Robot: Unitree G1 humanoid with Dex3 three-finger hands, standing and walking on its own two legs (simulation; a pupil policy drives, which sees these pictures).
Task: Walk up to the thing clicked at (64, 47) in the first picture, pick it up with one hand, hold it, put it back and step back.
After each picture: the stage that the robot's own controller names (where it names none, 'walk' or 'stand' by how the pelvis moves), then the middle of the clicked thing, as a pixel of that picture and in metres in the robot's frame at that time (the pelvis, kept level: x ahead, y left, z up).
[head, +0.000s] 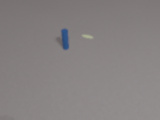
stand; (65, 39) +1.32 +0.11 -0.65
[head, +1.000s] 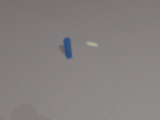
walk; (68, 48) +1.20 +0.16 -0.65
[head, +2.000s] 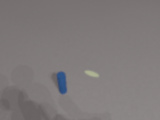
walk; (62, 83) +0.73 +0.16 -0.64
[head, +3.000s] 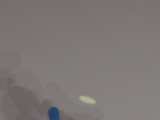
walk; (54, 118) +0.45 +0.14 -0.64
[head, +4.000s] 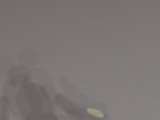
stand; out of the picture +0.37 +0.14 -0.65
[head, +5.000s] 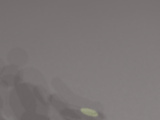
stand; out of the picture +0.33 +0.17 -0.64
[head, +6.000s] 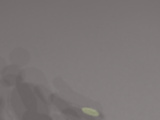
stand; out of the picture +0.35 +0.17 -0.66
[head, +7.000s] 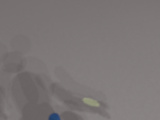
stand; out of the picture +0.36 +0.15 -0.64
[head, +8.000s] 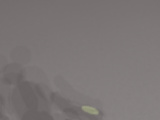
stand; out of the picture +0.36 +0.16 -0.65
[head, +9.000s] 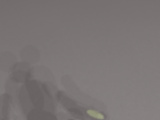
stand; out of the picture +0.36 +0.14 -0.65
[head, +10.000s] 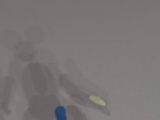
stand; (61, 116) +0.39 +0.11 -0.64
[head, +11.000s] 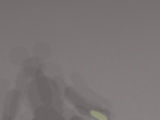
stand; out of the picture +0.37 +0.13 -0.65
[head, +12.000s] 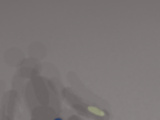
stand; out of the picture +0.38 +0.14 -0.66
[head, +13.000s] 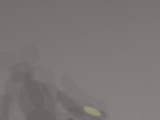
stand; out of the picture +0.37 +0.16 -0.66
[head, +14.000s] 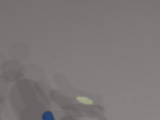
stand; out of the picture +0.39 +0.20 -0.64
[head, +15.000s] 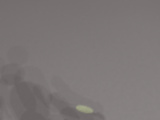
stand; out of the picture +0.34 +0.21 -0.66
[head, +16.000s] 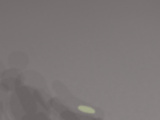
stand; out of the picture +0.37 +0.19 -0.66
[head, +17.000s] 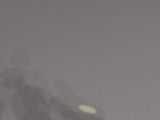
stand; out of the picture +0.38 +0.18 -0.66
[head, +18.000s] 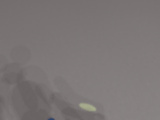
go down; out of the picture +0.38 +0.18 -0.65
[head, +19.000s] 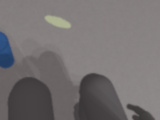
go down; (1, 53) +0.44 +0.24 -0.25
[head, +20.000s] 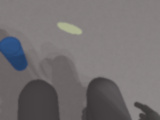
close in; (16, 56) +0.44 +0.23 -0.26
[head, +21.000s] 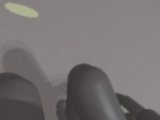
close in; out of the picture +0.42 +0.28 -0.16
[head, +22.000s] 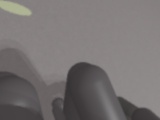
close; out of the picture +0.42 +0.28 -0.16
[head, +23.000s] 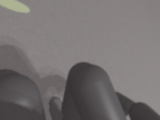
lift; out of the picture +0.38 +0.27 -0.16
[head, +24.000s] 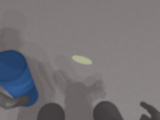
lift; (20, 85) +0.31 +0.18 +0.02
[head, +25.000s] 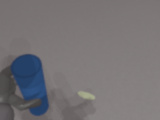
hold; (34, 90) +0.30 +0.15 +0.04
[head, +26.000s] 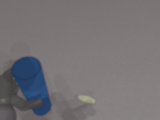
hold; (35, 91) +0.30 +0.14 +0.04
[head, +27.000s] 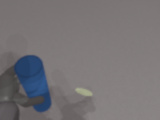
crouch; (36, 88) +0.32 +0.14 +0.01
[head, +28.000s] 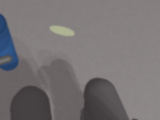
lower; (1, 47) +0.44 +0.20 -0.06
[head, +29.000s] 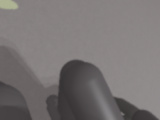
lower; out of the picture +0.42 +0.27 -0.16
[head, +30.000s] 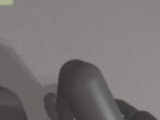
lower; out of the picture +0.44 +0.28 -0.17
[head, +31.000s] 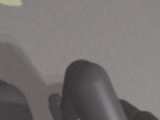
lower; out of the picture +0.43 +0.28 -0.16
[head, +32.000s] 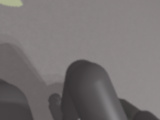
lower; out of the picture +0.42 +0.29 -0.16
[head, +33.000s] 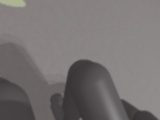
open; out of the picture +0.42 +0.26 -0.16
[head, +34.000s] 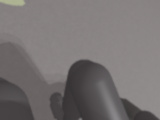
withdraw; out of the picture +0.41 +0.27 -0.17
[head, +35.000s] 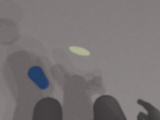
walk; (40, 79) +0.43 +0.19 -0.40
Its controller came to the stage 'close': yes
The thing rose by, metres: 0.68
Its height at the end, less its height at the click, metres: +0.00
